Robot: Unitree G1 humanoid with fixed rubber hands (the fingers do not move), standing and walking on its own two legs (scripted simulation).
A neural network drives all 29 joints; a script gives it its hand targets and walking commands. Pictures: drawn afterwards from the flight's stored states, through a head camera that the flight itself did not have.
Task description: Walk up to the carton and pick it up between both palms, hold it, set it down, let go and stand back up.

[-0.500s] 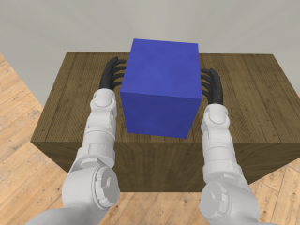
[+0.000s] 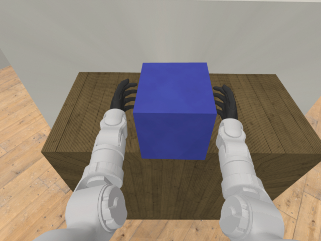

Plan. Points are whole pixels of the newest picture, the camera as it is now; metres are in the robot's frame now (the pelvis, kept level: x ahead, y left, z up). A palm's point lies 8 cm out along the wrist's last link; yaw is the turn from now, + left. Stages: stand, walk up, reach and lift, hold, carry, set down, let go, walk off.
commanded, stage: reach and lift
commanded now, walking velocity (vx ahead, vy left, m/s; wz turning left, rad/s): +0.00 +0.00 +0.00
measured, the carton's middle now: (173, 111) +0.47 -0.05 +0.06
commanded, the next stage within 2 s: none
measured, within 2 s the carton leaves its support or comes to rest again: neither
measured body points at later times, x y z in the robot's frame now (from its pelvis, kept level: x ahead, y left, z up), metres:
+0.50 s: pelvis -0.01 -0.01 +0.00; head -0.01 +0.01 +0.45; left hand +0.42 +0.10 +0.14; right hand +0.39 -0.18 +0.13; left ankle -0.01 +0.11 -0.75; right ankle -0.01 -0.11 -0.75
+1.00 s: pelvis -0.02 +0.00 +0.00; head -0.03 +0.03 +0.45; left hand +0.38 +0.10 +0.18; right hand +0.36 -0.17 +0.16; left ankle -0.01 +0.11 -0.75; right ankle -0.01 -0.11 -0.75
